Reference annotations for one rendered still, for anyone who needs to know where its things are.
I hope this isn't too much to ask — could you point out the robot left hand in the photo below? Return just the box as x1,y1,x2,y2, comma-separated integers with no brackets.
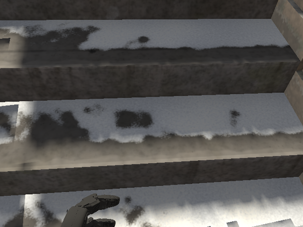
61,193,120,227

